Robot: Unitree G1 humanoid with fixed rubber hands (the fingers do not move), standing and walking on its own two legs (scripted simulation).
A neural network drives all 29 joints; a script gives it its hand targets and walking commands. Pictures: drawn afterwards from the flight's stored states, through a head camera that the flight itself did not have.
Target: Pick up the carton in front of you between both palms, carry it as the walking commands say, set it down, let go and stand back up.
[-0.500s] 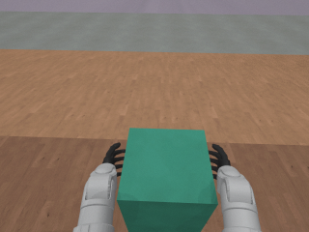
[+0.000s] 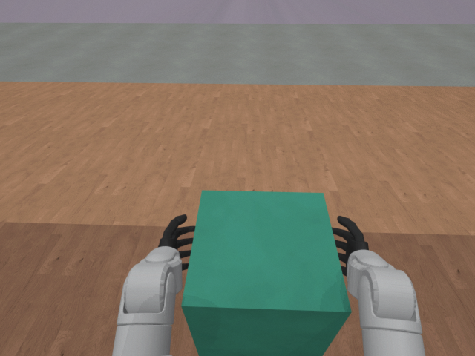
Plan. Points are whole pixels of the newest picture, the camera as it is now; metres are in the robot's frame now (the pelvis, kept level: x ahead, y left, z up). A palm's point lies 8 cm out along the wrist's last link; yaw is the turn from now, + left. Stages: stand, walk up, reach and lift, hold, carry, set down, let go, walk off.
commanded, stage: carry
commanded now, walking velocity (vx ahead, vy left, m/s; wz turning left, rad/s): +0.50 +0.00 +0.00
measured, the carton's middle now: (259, 280) +0.29 -0.01 +0.01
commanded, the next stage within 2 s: none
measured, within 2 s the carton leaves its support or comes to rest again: neither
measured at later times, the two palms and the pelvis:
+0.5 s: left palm (211, 165) +0.53 +0.09 +0.08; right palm (344, 166) +0.53 -0.21 +0.08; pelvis +0.26 -0.05 +0.00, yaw +0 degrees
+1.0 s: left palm (219, 107) +0.88 +0.10 +0.06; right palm (313, 111) +0.85 -0.19 +0.06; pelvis +0.60 -0.01 +0.00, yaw -5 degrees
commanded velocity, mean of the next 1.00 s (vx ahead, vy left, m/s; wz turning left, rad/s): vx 0.50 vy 0.00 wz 0.00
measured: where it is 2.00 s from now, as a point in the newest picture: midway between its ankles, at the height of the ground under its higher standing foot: (266, 210)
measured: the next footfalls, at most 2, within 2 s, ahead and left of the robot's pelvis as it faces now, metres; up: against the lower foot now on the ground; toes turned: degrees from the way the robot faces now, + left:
left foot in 0.04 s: +0.08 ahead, +0.11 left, +0.00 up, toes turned +7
right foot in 0.34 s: +0.29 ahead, -0.13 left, +0.00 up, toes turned -14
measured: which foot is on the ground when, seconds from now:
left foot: up 0.00-0.02, down 0.04-0.36, up 0.38-0.76, down 0.78-1.00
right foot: down 0.00-0.06, up 0.08-0.32, down 0.34-0.78, up 0.80-1.00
